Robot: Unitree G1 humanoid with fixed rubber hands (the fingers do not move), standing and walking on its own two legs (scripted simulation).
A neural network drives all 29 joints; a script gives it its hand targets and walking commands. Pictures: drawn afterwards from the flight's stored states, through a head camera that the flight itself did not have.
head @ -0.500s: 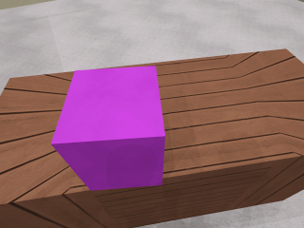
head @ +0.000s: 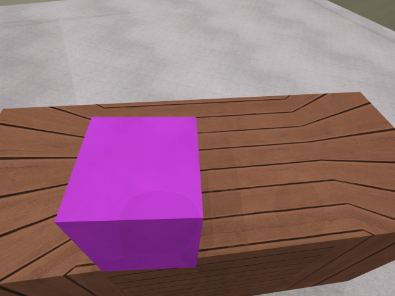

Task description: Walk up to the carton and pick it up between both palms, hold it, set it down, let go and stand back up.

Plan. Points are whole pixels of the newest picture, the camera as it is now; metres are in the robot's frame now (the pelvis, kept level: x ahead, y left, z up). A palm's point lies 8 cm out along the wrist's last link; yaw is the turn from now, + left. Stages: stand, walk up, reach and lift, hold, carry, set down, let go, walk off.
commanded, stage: walk up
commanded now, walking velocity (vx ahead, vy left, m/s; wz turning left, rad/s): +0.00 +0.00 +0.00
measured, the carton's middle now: (147, 197) +0.31 +0.11 +0.03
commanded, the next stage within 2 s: none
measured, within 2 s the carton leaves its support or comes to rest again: neither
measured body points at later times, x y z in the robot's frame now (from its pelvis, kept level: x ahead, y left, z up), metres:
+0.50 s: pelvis +0.03 -0.03 +0.00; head +0.04 -0.03 +0.44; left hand +0.01 +0.18 -0.17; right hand +0.02 -0.24 -0.17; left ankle -0.04 +0.11 -0.74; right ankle -0.06 -0.09 -0.74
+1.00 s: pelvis +0.04 -0.04 -0.01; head +0.05 -0.04 +0.44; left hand +0.00 +0.18 -0.17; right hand +0.01 -0.24 -0.17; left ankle -0.04 +0.11 -0.74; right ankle -0.06 -0.09 -0.74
